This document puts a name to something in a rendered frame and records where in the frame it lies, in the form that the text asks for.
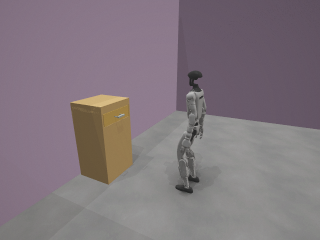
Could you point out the robot right upper arm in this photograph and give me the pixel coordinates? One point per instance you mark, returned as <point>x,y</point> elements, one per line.
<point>204,104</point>

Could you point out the robot right foot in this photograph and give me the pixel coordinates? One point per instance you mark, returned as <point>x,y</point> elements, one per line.
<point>195,179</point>

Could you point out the handle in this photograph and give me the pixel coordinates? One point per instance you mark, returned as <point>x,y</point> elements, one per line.
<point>120,115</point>

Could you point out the cabinet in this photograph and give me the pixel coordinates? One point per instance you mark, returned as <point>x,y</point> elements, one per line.
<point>104,153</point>

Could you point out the humanoid robot torso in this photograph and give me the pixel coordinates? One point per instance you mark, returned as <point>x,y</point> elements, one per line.
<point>199,106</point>

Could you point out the robot right hand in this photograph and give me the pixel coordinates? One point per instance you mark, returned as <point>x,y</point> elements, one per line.
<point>201,134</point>

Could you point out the drawer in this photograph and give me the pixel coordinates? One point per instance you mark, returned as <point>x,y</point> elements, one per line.
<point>109,117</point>

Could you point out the robot left upper arm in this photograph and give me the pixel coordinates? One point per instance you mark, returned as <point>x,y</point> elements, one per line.
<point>190,97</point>

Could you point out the robot right forearm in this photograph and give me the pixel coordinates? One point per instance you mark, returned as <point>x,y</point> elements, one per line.
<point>201,120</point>

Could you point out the robot left forearm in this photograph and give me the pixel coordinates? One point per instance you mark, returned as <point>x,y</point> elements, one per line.
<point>191,124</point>

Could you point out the robot left hand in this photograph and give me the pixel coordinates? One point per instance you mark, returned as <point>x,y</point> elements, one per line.
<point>185,143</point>

